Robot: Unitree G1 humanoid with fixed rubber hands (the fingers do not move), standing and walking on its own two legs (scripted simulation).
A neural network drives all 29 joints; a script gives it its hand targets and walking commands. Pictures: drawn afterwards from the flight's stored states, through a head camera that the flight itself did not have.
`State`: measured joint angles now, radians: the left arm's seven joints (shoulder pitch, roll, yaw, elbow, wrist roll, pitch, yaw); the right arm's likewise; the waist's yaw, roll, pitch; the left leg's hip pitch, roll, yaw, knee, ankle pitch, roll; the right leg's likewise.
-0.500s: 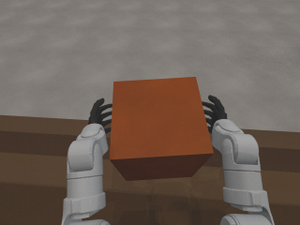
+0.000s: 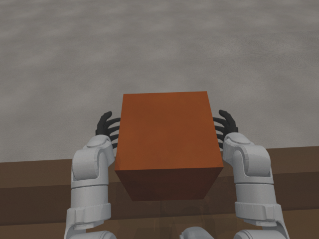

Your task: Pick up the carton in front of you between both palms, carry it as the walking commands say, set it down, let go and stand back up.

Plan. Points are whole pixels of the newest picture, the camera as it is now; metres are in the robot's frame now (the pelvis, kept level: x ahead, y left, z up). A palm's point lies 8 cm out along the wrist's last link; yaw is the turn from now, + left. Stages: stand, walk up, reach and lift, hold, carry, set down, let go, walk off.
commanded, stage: carry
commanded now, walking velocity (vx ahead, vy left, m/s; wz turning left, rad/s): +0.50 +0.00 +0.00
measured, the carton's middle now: (166, 150) +0.34 -0.03 +0.02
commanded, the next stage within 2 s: none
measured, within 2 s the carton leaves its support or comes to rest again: neither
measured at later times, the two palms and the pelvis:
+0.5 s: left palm (112, 94) +0.67 +0.15 -0.04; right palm (184, 85) +0.69 -0.15 -0.04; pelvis +0.36 -0.04 -0.11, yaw +1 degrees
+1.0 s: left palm (122, 71) +1.04 +0.14 -0.18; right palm (173, 67) +1.03 -0.16 -0.17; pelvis +0.72 +0.01 -0.24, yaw +1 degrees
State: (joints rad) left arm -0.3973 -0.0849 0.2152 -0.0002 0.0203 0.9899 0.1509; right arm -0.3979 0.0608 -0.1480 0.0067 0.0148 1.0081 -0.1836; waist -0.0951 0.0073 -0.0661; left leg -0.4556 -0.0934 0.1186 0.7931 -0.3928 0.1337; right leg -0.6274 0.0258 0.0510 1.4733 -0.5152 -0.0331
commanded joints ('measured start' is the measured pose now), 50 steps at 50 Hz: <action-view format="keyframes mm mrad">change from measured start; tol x32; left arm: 1 -492 -720 -516 -65 -122 -2 -47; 50 -523 -816 -643 -133 -163 -60 -75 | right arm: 1 -714 889 674 -158 334 -34 120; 50 -596 920 680 -118 316 -95 146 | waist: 1 38 -29 -258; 50 -36 81 -257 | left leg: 1 253 374 -582 -263 506 203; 13 86 142 -69 561 672 -57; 14 -105 26 -22 877 15 -89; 16 -498 15 -191 935 -190 -102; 26 -381 106 -143 140 472 -68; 33 333 51 1 -233 749 -36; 36 739 338 -439 -147 1042 103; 39 647 401 -713 -186 497 214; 50 239 121 -282 -55 362 60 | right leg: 1 -145 -61 6 -283 97 20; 12 479 47 -222 -910 866 -51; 15 970 -256 221 -814 1338 -176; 16 981 -413 574 -937 632 -373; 17 813 -398 647 -1001 320 -353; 23 583 -256 316 -833 915 -256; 30 354 -75 100 -701 402 -169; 34 223 -85 -30 -157 604 -66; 36 -178 47 -32 165 -117 8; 50 120 16 -140 -928 825 -19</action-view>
